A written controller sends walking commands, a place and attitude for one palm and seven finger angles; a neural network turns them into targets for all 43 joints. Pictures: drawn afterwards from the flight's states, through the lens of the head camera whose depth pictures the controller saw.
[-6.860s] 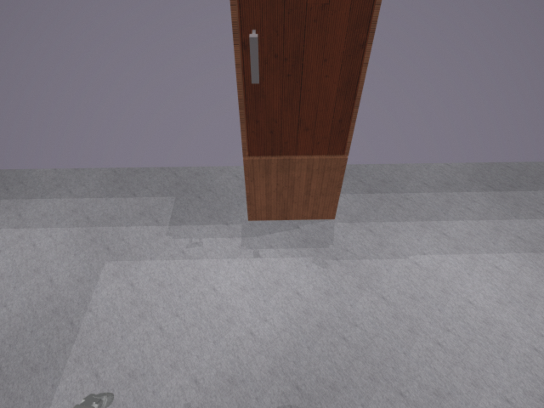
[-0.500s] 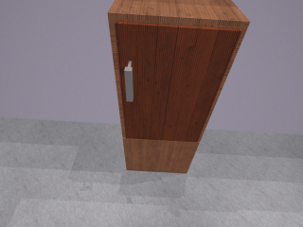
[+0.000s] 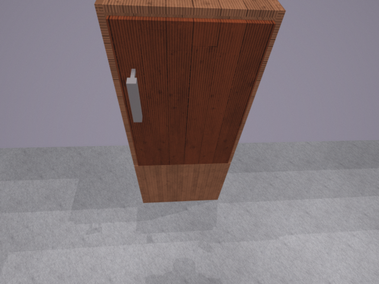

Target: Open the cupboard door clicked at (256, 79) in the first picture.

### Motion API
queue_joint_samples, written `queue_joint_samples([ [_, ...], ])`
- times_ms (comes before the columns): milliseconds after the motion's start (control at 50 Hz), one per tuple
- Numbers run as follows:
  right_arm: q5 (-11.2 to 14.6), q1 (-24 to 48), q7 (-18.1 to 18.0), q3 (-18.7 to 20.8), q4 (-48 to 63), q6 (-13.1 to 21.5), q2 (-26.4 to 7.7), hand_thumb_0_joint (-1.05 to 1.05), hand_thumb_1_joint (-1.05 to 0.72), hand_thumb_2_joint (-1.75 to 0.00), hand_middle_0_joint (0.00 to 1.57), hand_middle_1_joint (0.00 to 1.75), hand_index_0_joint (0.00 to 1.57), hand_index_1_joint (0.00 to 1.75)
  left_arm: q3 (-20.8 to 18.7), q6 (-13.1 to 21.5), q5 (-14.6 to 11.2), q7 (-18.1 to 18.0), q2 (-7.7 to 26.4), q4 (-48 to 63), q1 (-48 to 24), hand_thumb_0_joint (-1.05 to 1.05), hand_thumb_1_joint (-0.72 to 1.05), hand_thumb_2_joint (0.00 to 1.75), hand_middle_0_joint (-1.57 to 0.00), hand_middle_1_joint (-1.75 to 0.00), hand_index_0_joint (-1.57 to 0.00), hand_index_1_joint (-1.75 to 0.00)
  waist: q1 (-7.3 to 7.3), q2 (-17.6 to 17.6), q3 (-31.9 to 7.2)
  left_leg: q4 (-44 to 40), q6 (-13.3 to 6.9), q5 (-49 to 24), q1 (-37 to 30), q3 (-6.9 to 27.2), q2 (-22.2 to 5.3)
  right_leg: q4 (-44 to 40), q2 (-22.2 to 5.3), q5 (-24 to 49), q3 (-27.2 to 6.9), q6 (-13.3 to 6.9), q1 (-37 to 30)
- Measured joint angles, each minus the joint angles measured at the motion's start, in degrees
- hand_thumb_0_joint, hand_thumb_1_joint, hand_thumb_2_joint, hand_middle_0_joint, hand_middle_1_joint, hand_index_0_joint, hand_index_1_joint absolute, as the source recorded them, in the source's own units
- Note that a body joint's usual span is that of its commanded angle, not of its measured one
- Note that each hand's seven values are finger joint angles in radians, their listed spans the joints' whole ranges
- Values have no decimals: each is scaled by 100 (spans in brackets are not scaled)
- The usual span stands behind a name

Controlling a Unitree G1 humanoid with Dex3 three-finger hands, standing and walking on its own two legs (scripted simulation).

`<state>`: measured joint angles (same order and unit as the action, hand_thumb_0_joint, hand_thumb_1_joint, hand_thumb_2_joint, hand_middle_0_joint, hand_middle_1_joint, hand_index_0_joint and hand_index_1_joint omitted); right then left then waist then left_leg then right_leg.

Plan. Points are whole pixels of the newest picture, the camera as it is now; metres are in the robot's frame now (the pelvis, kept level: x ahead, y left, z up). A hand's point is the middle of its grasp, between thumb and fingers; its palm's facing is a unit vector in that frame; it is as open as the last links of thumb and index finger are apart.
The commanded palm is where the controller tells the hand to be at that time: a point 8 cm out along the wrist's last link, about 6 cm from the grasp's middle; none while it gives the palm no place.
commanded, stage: come to a stop and stand still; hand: left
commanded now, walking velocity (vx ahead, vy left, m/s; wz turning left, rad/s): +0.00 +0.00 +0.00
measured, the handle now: (135, 96) +0.57 +0.16 +0.05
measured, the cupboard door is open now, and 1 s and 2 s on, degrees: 0 0 0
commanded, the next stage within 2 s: look again from close up in 1.42 s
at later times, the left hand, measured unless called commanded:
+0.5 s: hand out of the picture +0.02 +0.11 -0.17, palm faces +0.11 -0.97 -0.23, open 7.2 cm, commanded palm none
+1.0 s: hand out of the picture -0.02 +0.13 -0.18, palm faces +0.07 -0.98 -0.17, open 7.3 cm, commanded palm none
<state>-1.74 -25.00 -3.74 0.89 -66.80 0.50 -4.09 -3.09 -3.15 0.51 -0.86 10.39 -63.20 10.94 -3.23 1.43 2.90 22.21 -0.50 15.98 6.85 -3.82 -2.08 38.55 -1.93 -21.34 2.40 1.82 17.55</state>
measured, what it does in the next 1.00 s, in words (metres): steps on the spot: right foot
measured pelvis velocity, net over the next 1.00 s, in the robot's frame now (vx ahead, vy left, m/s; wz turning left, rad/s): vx -0.01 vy -0.02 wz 0.01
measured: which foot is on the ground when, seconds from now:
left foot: down 0.00-1.00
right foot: up 0.00-0.04, down 0.06-1.00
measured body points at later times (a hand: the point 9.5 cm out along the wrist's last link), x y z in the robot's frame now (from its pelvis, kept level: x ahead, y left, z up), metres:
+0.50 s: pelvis +0.01 -0.07 -0.01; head +0.01 -0.08 +0.44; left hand +0.02 +0.16 -0.16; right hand +0.02 -0.29 -0.17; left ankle -0.05 +0.11 -0.74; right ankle +0.00 -0.14 -0.75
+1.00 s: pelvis -0.01 -0.02 +0.00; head +0.00 -0.03 +0.45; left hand -0.03 +0.19 -0.16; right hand -0.04 -0.22 -0.17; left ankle -0.05 +0.11 -0.75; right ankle +0.00 -0.14 -0.75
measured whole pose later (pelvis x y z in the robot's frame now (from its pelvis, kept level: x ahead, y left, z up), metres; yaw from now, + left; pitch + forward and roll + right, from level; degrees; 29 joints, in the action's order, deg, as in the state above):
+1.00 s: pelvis -0.01 -0.02 +0.00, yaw +1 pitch -2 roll +0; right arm -0.6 -18.5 -2.4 0.0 -66.7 0.5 -5.6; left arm -0.6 0.1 0.2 -1.9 6.9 -66.2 16.3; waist 0.5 -0.5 2.2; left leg 22.2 1.9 15.3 5.1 -2.9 -3.2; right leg 22.7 -1.0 -11.8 4.1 -0.3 9.1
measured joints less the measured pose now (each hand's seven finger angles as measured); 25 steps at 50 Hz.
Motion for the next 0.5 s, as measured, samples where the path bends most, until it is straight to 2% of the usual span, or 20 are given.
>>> queue_joint_samples([
  [60,39,-19,44,29,-76,-25,-29,1,-91,-90,20,30,20,30,17,179,-29,-18,29,95,-217,2,95,90,-20,-30,-20,-30,17,-40,-40,371,144,208,122,14,30,-1097,-64,774,59,-78,-463],
  [120,81,96,88,42,-118,-79,-185,1,-91,-90,20,29,20,30,103,332,-41,-57,-141,60,-330,1,94,90,-20,-30,-20,-30,-7,-386,-107,519,234,322,123,143,-144,-1062,99,582,196,-240,-547],
  [160,70,176,107,47,-91,-104,-250,1,-91,-90,20,29,20,30,151,382,-43,-61,-236,64,-310,1,93,90,-20,-30,-20,-30,-3,-477,-216,428,273,283,66,193,-179,-1063,133,506,252,-310,-584],
  [240,57,434,122,33,-21,-68,-291,1,-91,-90,20,29,20,30,194,402,-71,-90,-372,48,-236,0,92,90,-20,-30,-20,-30,74,-460,-299,213,423,181,-72,236,-244,-1106,195,489,308,-400,-658],
  [320,59,719,118,25,77,-34,-290,1,-91,-90,20,29,20,30,129,446,-93,-150,-334,94,-180,-2,95,90,-20,-30,-20,-30,205,-383,-246,95,511,90,-115,292,-329,-1192,282,537,374,-487,-705],
  [500,72,1022,87,80,202,-117,-554,1,-92,-90,20,29,20,30,129,352,-34,-139,-209,-110,269,-2,95,90,-20,-30,-20,-30,353,-400,-160,103,481,59,-145,357,-466,-1439,429,682,449,-564,-868],
])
